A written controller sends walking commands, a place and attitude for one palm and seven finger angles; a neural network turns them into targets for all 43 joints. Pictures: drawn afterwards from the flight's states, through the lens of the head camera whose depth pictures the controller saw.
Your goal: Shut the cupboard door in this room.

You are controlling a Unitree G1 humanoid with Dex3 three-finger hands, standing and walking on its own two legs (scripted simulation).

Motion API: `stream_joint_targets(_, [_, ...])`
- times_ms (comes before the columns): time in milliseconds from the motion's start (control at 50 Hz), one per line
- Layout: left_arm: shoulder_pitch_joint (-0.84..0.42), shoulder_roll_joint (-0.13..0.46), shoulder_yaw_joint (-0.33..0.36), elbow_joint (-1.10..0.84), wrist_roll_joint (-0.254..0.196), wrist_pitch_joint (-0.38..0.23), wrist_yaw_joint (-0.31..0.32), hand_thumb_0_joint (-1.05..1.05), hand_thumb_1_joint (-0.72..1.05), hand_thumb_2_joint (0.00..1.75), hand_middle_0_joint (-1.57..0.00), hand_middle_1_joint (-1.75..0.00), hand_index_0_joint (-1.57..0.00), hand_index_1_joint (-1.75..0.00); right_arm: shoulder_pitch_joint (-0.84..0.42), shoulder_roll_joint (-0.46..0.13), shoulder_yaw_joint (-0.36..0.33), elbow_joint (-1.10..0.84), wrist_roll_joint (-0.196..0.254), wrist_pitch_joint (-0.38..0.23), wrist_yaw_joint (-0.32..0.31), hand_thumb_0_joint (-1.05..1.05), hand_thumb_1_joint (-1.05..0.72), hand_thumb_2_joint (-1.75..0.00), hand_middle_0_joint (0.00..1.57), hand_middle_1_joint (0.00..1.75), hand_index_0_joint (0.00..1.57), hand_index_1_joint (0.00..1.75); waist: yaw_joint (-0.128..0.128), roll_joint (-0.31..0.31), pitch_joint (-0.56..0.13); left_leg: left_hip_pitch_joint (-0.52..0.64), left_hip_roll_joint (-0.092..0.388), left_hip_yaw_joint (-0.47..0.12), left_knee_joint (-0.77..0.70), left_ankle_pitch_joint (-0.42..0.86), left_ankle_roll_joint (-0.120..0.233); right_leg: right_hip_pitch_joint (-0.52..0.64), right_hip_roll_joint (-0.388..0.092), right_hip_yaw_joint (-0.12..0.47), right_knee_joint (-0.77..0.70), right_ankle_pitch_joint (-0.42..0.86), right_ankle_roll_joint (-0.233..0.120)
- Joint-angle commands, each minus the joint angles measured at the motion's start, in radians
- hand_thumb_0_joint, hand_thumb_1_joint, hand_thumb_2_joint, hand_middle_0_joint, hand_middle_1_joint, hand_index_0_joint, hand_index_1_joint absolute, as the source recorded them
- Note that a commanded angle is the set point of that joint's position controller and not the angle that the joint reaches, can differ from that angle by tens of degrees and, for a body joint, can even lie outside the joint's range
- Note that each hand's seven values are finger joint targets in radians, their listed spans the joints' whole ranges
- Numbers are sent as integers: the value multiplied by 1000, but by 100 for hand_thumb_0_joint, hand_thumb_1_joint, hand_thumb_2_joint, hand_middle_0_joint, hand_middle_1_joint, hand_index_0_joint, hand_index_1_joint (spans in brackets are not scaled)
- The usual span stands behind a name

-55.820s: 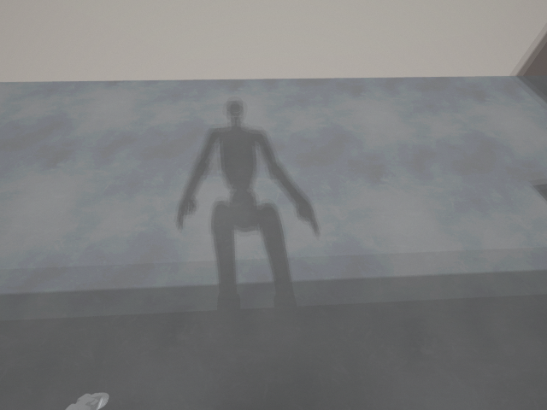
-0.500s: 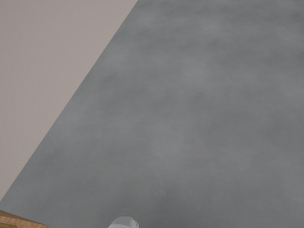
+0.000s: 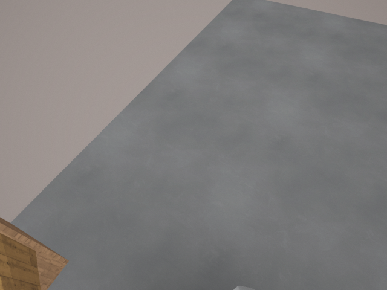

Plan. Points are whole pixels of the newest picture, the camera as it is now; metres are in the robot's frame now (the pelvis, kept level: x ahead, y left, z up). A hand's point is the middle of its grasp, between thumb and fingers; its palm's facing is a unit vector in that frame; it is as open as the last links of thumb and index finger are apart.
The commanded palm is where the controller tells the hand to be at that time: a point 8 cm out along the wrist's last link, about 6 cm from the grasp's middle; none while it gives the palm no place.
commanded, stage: turn or walk to find it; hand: left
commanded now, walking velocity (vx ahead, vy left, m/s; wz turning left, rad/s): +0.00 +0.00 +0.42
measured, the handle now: out of the picture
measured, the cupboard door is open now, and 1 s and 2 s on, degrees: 55 55 55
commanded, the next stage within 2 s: stand and wait in 1.10 s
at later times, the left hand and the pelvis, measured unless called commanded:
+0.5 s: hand out of the picture -0.01 +0.18 -0.17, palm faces +0.28 -0.93 -0.24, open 7.4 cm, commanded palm none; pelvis +0.00 -0.02 +0.00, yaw +14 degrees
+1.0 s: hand out of the picture +0.03 +0.20 -0.16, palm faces +0.42 -0.87 -0.26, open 7.4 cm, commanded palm none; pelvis +0.02 -0.03 -0.01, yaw +25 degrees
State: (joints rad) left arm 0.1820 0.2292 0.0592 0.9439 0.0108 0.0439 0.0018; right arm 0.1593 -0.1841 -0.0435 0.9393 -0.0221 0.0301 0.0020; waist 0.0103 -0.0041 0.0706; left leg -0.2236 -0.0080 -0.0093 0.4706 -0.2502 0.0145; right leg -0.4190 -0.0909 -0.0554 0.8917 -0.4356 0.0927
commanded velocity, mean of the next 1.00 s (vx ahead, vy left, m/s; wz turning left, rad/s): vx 0.00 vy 0.00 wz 0.42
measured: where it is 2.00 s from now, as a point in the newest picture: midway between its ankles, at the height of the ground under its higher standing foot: outside the picture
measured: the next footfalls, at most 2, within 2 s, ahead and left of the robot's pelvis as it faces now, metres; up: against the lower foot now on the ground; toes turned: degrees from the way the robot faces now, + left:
right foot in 0.10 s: +0.06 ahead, -0.13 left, +0.00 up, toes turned -3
left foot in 0.54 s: +0.00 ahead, +0.11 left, +0.00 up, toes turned +20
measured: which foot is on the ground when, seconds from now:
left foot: down 0.00-0.10, up 0.12-0.52, down 0.54-1.00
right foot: up 0.00-0.08, down 0.10-0.54, up 0.56-0.96, down 0.98-1.00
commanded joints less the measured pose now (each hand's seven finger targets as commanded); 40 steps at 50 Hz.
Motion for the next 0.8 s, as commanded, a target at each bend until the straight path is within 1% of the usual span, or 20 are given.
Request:
stream_joint_targets(0, [32,54,13,-71,-4,-27,8,0,90,90,-20,-30,-20,-30,16,-203,-61,-61,-3,-12,-13,0,-90,-90,20,30,20,30,-14,190,-89,23,227,-231,-81,389,136,75,48,-35,-194,32,-12])
stream_joint_targets(40, [94,66,18,-56,-5,-43,12,0,90,90,-20,-30,-20,-30,6,-190,-62,-66,4,-11,-11,0,-90,-90,20,30,20,30,20,149,-125,-35,184,-223,16,356,89,235,47,-41,-431,212,-18])
stream_joint_targets(60, [131,116,27,-54,2,-56,16,0,90,90,-20,-30,-20,-30,21,-154,-59,-71,13,-13,-5,0,-90,-90,20,30,20,30,34,31,-148,-132,118,-174,122,202,32,369,-45,44,-546,315,-42])
stream_joint_targets(80, [156,209,46,-52,18,-66,26,0,90,90,-20,-30,-20,-30,28,-81,-47,-97,18,-17,1,0,-90,-90,20,30,20,30,42,-262,-148,-332,-35,-16,350,-191,-44,472,-317,305,-580,494,-150])
stream_joint_targets(100, [161,220,47,-62,10,-63,27,0,90,90,-20,-30,-20,-30,10,-120,-57,-103,11,-1,-4,0,-90,-90,20,30,20,30,55,-251,-131,-313,-25,-62,551,-376,-47,335,-423,345,-596,532,-243])
stream_joint_targets(120, [111,197,50,-71,10,-63,32,0,90,90,-20,-30,-20,-30,-1,-124,-63,-90,8,11,-2,0,-90,-90,20,30,20,30,37,-240,-89,-322,-2,-96,683,-340,-43,252,-386,332,-606,455,-260])
stream_joint_targets(160, [8,132,36,-100,7,-55,35,0,90,90,-20,-30,-20,-30,31,-116,-65,-49,5,20,9,0,-90,-90,20,30,20,30,-14,-126,-34,-330,33,-77,777,-202,-57,209,-290,162,-586,411,-217])
stream_joint_targets(200, [5,116,32,-109,12,-63,33,0,90,90,-20,-30,-20,-30,55,-99,-57,-34,3,22,17,0,-90,-90,20,30,20,30,-17,-172,-45,-315,38,-36,736,-156,-75,228,-248,64,-577,450,-191])
stream_joint_targets(300, [100,149,40,-73,15,-61,29,0,90,90,-20,-30,-20,-30,-18,-82,-43,-42,8,21,20,0,-90,-90,20,30,20,30,30,-174,-60,-277,34,30,519,-188,-89,311,-257,12,-560,547,-204])
stream_joint_targets(400, [127,180,52,-49,19,-56,27,0,90,90,-20,-30,-20,-30,-54,-70,-26,-57,15,5,20,0,-90,-90,20,30,20,30,51,-195,-95,-199,23,80,295,-210,-73,358,-279,-10,-505,635,-220])
stream_joint_targets(460, [98,187,55,-38,15,-50,26,0,90,90,-20,-30,-20,-30,6,-80,-26,-47,15,-5,17,0,-90,-90,20,30,20,30,13,-194,-125,-66,24,102,97,-92,-61,320,-276,-57,-422,583,-174])
stream_joint_targets(480, [93,183,54,-44,7,-45,23,0,90,90,-20,-30,-20,-30,45,-103,-31,-41,13,-12,17,0,-90,-90,20,30,20,30,-14,-144,-141,45,27,104,-23,21,-50,250,-255,-90,-353,516,-134])
stream_joint_targets(500, [98,147,50,-59,0,-39,19,0,90,90,-20,-30,-20,-30,84,-175,-48,-37,8,-21,14,0,-90,-90,20,30,20,30,-39,28,-177,196,149,-47,-102,156,1,101,-189,-138,-195,352,-78])
stream_joint_targets(520, [87,76,27,-91,-5,-34,11,0,90,90,-20,-30,-20,-30,130,-280,-74,-42,2,-22,7,0,-90,-90,20,30,20,30,-64,325,-170,286,409,-373,-138,496,140,-148,-47,-153,20,-183,-7])
stream_joint_targets(540, [25,82,16,-105,6,-23,18,0,90,90,-20,-30,-20,-30,157,-294,-77,-25,7,-12,-1,0,-90,-90,20,30,20,30,-87,271,-170,224,448,-368,-143,472,211,-153,-43,-52,140,-250,-19])
stream_joint_targets(560, [-17,74,18,-96,6,-19,21,0,90,90,-20,-30,-20,-30,130,-269,-74,-24,4,-14,-13,0,-90,-90,20,30,20,30,-77,294,-148,187,397,-335,-139,431,205,-182,-44,0,196,-193,-21])
stream_joint_targets(600, [-11,89,26,-61,3,-19,7,0,90,90,-20,-30,-20,-30,38,-214,-53,-46,0,-16,-22,0,-90,-90,20,30,20,30,-37,198,-69,83,308,-241,-156,336,168,-157,-39,23,233,-54,-18])
stream_joint_targets(640, [26,84,26,-38,4,-17,2,0,90,90,-20,-30,-20,-30,20,-194,-44,-51,3,-25,-23,0,-90,-90,20,30,20,30,-16,153,-69,86,253,-179,-157,357,136,-135,-24,14,218,18,-12])
stream_joint_targets(660, [26,85,25,-37,3,-18,1,0,90,90,-20,-30,-20,-30,28,-190,-42,-51,5,-27,-23,0,-90,-90,20,30,20,30,-15,132,-64,77,246,-174,-161,358,133,-122,-20,12,200,26,-11])
stream_joint_targets(780, [-16,67,17,-68,1,-15,7,0,90,90,-20,-30,-20,-30,68,-196,-52,-47,1,-21,-19,0,-90,-90,20,30,20,30,-33,156,-74,106,245,-223,-145,356,153,-96,6,9,36,5,1])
